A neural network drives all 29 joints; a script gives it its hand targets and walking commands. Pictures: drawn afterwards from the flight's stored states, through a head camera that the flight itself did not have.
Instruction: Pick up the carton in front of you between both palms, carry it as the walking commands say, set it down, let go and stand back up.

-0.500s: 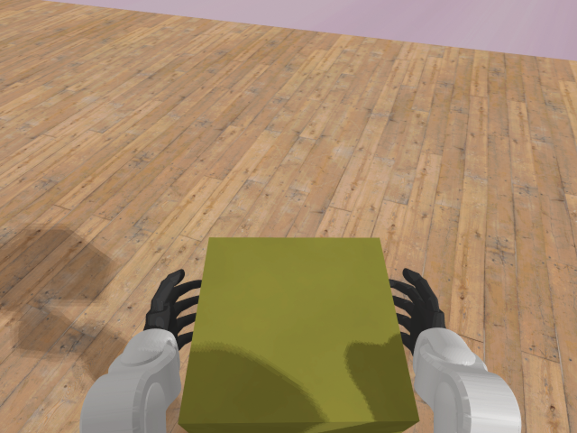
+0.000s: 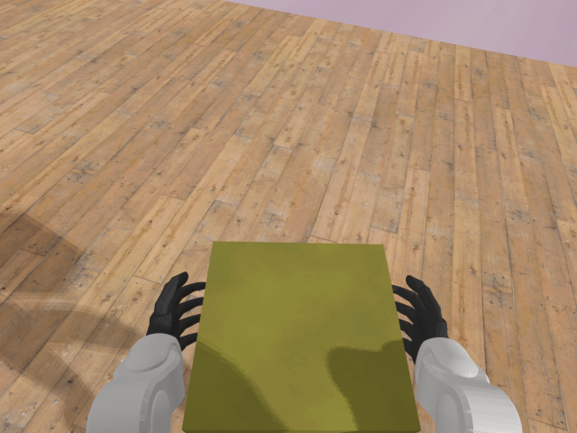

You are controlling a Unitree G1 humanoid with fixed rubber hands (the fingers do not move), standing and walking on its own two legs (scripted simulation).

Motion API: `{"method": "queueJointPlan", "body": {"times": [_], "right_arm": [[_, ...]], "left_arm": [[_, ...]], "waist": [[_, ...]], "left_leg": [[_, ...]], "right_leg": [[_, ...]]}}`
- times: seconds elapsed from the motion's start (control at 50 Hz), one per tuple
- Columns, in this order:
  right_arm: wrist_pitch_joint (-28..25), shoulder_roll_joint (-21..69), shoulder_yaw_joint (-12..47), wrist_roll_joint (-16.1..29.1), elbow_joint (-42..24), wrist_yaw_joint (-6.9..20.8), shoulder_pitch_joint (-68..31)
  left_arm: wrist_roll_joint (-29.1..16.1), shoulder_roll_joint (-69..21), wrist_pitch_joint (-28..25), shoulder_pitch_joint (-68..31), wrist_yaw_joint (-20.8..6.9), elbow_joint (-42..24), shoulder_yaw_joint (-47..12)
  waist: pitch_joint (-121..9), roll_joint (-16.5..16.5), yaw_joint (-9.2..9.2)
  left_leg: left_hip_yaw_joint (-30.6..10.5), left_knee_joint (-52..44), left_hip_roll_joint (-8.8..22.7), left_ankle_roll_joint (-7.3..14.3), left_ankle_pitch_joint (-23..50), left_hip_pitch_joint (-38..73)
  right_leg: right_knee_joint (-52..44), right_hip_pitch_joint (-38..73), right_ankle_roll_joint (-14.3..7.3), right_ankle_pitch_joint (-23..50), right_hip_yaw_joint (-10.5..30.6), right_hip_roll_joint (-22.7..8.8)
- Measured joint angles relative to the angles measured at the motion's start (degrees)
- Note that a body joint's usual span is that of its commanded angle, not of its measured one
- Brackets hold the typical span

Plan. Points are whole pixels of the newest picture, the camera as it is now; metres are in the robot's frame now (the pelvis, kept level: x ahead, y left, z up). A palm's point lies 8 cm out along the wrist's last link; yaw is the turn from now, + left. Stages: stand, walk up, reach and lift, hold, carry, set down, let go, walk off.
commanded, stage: carry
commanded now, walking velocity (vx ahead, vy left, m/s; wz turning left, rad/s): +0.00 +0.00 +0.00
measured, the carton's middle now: (294, 358) +0.25 +0.00 -0.01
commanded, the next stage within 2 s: none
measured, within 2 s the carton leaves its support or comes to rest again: neither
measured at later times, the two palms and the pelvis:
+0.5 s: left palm (182, 237) +0.39 +0.16 +0.07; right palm (392, 230) +0.40 -0.15 +0.08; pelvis +0.15 -0.01 -0.02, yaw +3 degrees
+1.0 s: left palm (173, 266) +0.37 +0.17 +0.02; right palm (370, 257) +0.39 -0.12 +0.02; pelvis +0.12 +0.01 -0.02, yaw +4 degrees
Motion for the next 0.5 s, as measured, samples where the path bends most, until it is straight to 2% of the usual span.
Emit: {"method": "queueJointPlan", "body": {"times": [0.08,0.12,0.16,0.2,0.3,0.5], "right_arm": [[1.01,0.03,0.6,0.09,-2.64,0.03,0.35],[2.17,-0.11,0.15,-0.05,-2.91,0.03,-0.63],[3.69,-0.24,-0.56,-0.35,-1.93,0.01,-2.39],[4.99,-0.3,-0.94,-0.74,-1.11,-0.15,-3.68],[6.43,-0.27,-1.22,-1.13,1.04,-0.25,-5.47],[5.47,-0.26,-1.15,-1.33,3.15,-0.21,-5.34]], "left_arm": [[-0.15,-0.05,1.16,0.67,0.13,-3.2,-0.15],[-0.29,0.0,1.56,0.0,0.24,-2.84,-0.23],[-0.44,0.13,2.47,-1.81,0.4,-1.16,0.16],[-0.69,0.16,3.49,-3.43,0.4,0.33,0.81],[-0.7,0.16,4.42,-4.49,0.34,2.23,1.78],[-0.49,0.17,3.94,-4.66,0.18,4.09,2.16]], "waist": [[-0.97,-0.31,1.11],[-2.42,1.31,1.55],[-3.42,3.33,1.61],[-3.77,3.58,1.41],[-4.33,3.52,1.6],[-6.1,1.66,1.39]], "left_leg": [[-0.4,4.8,0.03,-1.98,-6.71,3.98],[-1.0,10.12,1.32,-2.97,-10.43,3.85],[-3.08,15.01,2.57,-3.09,-11.63,2.2],[-4.76,15.6,2.35,-3.11,-12.69,1.05],[-5.3,8.12,2.42,-4.37,-8.05,1.91],[-4.21,10.38,1.95,-4.16,-11.33,2.15]], "right_leg": [[-10.98,4.46,0.05,13.55,-3.96,0.57],[-10.8,6.98,-3.25,8.2,-5.26,1.36],[-9.62,7.73,-4.86,3.28,-6.1,2.31],[-9.97,8.62,-3.27,3.51,-6.41,2.0],[-10.81,10.61,-4.18,0.82,-6.36,2.22],[-6.32,9.79,-2.76,-3.0,-5.77,0.87]]}}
